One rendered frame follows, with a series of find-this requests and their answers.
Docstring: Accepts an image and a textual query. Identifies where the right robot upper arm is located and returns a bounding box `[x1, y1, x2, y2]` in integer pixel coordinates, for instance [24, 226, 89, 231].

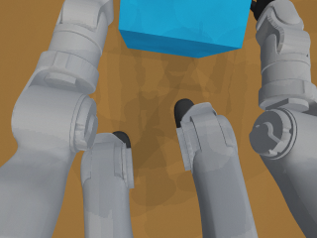
[249, 107, 317, 238]

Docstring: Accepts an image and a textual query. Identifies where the right robot forearm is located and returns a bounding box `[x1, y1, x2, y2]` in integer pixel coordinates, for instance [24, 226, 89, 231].
[256, 0, 317, 117]

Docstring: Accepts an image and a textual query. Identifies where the robot left foot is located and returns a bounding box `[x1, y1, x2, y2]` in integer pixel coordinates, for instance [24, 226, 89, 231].
[112, 131, 131, 149]

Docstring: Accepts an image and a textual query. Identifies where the right robot hand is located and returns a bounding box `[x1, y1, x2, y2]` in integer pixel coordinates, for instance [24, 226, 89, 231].
[250, 0, 275, 20]

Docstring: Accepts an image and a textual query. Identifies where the robot left thigh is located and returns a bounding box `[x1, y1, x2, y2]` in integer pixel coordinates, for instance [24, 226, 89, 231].
[82, 141, 135, 238]

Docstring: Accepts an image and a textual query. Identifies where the carton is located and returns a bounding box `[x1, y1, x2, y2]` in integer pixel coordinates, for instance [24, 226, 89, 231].
[118, 0, 252, 59]

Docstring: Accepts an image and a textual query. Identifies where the left robot forearm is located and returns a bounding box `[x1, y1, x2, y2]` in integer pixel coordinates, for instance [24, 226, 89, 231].
[11, 0, 114, 138]

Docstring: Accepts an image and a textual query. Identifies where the left robot upper arm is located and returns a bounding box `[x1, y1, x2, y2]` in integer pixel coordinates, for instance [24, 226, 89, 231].
[0, 84, 98, 238]

